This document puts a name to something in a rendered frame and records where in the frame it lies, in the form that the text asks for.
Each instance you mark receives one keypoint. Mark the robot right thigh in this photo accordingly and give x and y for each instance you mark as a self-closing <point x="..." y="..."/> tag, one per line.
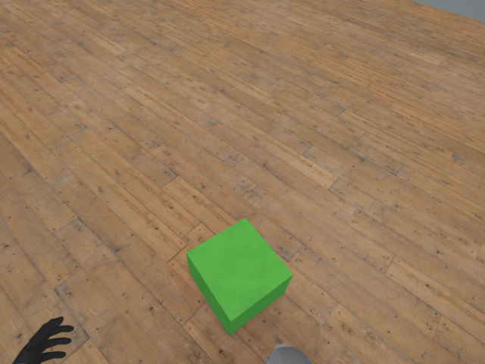
<point x="287" y="355"/>

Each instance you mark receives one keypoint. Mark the carton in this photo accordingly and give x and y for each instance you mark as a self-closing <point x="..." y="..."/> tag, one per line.
<point x="238" y="274"/>

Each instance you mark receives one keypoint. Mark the robot left hand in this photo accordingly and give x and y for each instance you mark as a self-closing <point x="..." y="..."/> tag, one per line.
<point x="32" y="352"/>

